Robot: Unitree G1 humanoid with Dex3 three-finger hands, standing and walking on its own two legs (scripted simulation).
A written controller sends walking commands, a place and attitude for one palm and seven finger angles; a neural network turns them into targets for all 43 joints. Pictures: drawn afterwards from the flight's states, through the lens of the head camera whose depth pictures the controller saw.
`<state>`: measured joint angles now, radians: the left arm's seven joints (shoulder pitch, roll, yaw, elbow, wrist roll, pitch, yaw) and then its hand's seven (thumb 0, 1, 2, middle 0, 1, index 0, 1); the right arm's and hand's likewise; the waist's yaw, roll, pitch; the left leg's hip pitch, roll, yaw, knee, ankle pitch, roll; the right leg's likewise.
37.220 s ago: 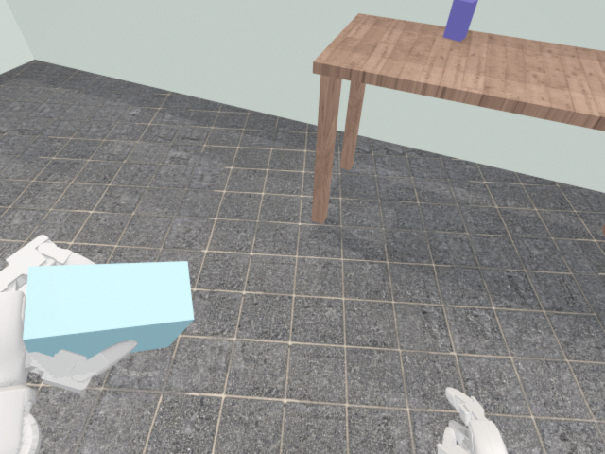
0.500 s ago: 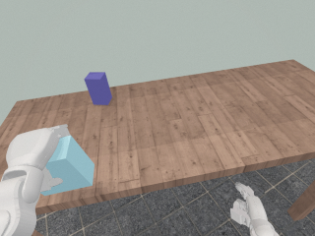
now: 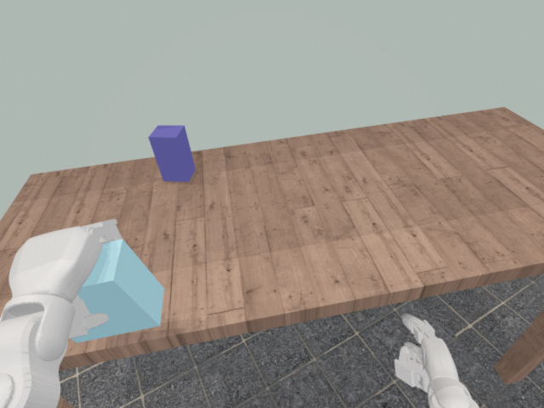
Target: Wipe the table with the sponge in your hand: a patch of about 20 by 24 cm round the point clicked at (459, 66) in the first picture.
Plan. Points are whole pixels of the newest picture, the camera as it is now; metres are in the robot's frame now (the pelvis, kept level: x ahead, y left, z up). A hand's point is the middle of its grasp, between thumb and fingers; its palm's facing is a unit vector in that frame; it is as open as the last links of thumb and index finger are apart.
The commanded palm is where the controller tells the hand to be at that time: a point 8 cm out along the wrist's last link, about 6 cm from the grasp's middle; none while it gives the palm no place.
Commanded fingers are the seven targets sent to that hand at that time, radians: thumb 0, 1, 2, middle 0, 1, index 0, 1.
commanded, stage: step back with the hand held close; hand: left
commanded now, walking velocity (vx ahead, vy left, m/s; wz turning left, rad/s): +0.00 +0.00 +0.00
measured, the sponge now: (107, 301) +0.20 +0.28 +0.09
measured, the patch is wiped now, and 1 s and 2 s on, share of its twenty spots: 1.00 1.00 1.00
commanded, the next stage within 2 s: stop stepping back and stand still in 1.74 s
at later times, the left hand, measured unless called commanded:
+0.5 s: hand (94, 245) +0.21 +0.26 +0.20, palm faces +0.40 -0.82 -0.41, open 9.9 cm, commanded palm +0.16 +0.30 +0.21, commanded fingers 0.00 0.10 1.30 -1.20 -1.60 -1.20 -1.60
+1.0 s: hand (73, 275) +0.17 +0.26 +0.20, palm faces +0.46 -0.82 -0.35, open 9.9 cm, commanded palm +0.11 +0.30 +0.21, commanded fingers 0.00 0.10 1.30 -1.20 -1.60 -1.20 -1.60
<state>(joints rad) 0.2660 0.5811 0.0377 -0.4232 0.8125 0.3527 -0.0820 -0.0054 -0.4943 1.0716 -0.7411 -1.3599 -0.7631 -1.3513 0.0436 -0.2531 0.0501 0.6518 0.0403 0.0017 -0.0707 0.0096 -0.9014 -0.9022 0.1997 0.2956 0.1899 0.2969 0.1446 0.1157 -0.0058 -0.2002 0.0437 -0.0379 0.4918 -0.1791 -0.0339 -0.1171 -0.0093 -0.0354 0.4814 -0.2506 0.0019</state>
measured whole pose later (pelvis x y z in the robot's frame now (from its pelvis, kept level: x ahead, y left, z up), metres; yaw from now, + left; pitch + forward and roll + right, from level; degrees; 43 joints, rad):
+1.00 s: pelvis -0.04 +0.02 -0.02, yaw +0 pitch +1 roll -3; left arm 0.38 0.40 0.40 -0.61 -0.05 -0.15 0.14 -0.01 -0.50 1.07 -0.74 -1.36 -0.76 -1.35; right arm 0.18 -0.23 0.04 0.56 0.01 -0.10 -0.07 0.01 -0.90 -0.90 0.20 0.30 0.21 0.30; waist 0.01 0.02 -0.03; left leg -0.55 0.03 -0.06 0.75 -0.27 0.00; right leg -0.45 -0.01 -0.05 0.68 -0.26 0.02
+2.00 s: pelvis -0.29 -0.02 -0.02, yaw +1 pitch -2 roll +1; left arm 0.38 0.40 0.44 -0.61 -0.06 -0.16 0.15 -0.01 -0.50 1.07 -0.75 -1.36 -0.76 -1.35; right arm 0.22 -0.20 -0.01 0.59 0.03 -0.15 -0.03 0.01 -0.90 -0.90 0.20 0.30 0.21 0.30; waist -0.02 -0.06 -0.01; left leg -0.37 0.08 0.05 0.67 -0.27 -0.03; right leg -0.54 0.02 0.01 1.09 -0.37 0.02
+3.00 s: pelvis -0.46 -0.09 -0.01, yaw +2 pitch +0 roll +2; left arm 0.45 0.40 0.37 -0.57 -0.08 -0.15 0.16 -0.01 -0.50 1.07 -0.75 -1.36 -0.76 -1.35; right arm 0.21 -0.28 -0.04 0.61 0.03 -0.11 -0.10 0.01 -0.90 -0.90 0.20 0.30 0.20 0.30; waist -0.01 -0.01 -0.02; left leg -0.27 0.05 0.06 0.56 -0.28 0.00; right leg -0.33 -0.05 -0.11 0.64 -0.31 -0.04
